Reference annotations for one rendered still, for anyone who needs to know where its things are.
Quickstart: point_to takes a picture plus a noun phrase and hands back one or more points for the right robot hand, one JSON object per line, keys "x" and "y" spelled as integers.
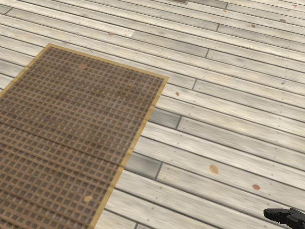
{"x": 291, "y": 217}

